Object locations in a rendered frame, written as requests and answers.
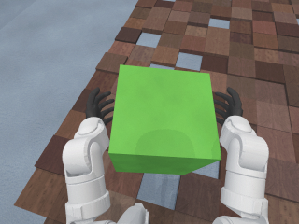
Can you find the robot right forearm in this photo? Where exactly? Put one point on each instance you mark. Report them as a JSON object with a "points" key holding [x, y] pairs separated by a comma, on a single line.
{"points": [[246, 165]]}

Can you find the robot right hand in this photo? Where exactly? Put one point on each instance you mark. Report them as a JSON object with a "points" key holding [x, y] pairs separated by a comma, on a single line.
{"points": [[233, 108]]}

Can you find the robot left forearm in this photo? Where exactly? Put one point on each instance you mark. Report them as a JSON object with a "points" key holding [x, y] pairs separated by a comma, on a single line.
{"points": [[84, 172]]}

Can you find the robot left thigh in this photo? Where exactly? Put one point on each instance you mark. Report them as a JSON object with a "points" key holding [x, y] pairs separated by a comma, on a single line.
{"points": [[135, 215]]}

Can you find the robot left hand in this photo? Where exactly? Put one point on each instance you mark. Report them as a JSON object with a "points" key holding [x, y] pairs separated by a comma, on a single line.
{"points": [[94, 108]]}

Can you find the robot left shin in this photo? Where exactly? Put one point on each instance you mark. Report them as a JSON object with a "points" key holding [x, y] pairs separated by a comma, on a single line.
{"points": [[139, 204]]}

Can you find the carton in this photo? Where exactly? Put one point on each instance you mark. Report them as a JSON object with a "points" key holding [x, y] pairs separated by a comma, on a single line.
{"points": [[164, 122]]}

